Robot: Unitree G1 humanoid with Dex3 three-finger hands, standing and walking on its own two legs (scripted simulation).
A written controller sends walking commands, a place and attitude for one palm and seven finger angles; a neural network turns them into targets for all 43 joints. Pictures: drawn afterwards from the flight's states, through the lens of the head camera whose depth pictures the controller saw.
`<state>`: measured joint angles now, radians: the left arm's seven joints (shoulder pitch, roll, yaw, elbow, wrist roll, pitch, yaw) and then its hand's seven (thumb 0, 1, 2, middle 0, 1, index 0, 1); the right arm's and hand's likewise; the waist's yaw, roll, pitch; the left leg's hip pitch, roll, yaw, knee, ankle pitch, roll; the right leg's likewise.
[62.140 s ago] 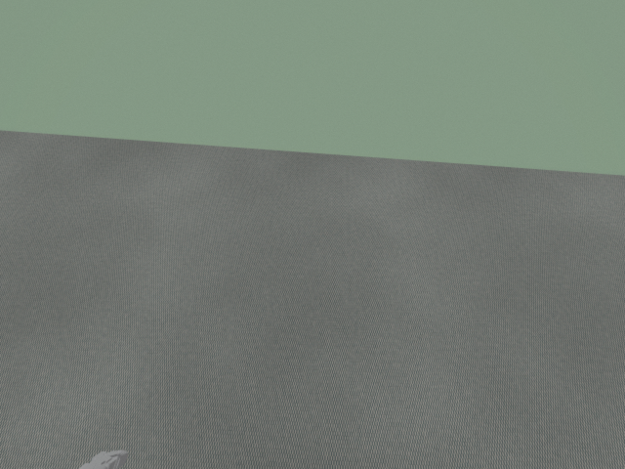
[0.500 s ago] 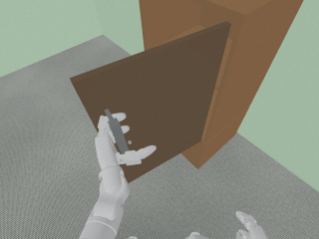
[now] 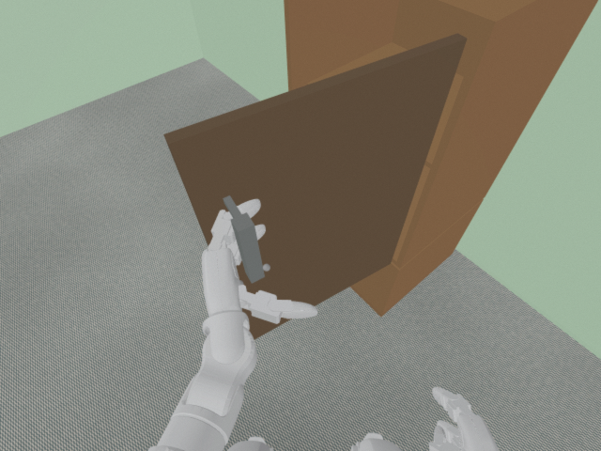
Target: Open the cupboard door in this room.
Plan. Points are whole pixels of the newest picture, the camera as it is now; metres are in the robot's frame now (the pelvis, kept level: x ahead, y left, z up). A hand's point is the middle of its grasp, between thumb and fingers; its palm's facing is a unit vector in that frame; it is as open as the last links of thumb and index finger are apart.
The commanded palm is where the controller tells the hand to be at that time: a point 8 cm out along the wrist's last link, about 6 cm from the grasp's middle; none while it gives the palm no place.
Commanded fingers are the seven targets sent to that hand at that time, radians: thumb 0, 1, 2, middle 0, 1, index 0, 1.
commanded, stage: slide the hand sideways off the handle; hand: left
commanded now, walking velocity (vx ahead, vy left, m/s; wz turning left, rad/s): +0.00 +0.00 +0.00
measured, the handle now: (243, 240) +0.38 +0.10 +0.06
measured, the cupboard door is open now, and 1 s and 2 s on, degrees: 81 82 82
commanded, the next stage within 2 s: draw the hand back to the body in 1.14 s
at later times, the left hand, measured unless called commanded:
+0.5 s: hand (261, 299) +0.29 +0.07 +0.06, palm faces -0.18 -0.98 -0.04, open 16.1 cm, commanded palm +0.27 +0.15 +0.06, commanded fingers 0.00 -0.50 0.30 -0.15 -0.30 -0.15 -0.30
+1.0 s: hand (208, 323) +0.26 +0.13 +0.05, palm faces -0.12 -0.99 -0.06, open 16.0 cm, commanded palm +0.23 +0.20 +0.06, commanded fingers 0.00 -0.50 0.30 -0.15 -0.30 -0.15 -0.30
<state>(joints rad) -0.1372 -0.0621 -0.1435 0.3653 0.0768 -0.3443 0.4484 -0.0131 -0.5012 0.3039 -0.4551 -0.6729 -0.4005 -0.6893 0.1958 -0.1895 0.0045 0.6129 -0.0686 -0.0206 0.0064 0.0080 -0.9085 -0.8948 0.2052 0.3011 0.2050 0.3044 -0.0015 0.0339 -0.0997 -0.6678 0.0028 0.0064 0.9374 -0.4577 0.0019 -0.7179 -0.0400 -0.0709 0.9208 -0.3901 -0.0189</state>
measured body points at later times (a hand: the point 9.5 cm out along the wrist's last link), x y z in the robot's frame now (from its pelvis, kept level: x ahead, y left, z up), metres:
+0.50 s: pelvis +0.01 +0.01 +0.00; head +0.05 -0.01 +0.45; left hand +0.30 +0.12 +0.06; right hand +0.17 -0.22 -0.09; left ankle +0.00 +0.12 -0.69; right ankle +0.04 -0.11 -0.69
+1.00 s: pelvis +0.01 -0.02 -0.01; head +0.07 -0.03 +0.44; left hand +0.26 +0.18 +0.06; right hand +0.19 -0.25 -0.09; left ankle +0.00 +0.12 -0.69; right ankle +0.04 -0.11 -0.69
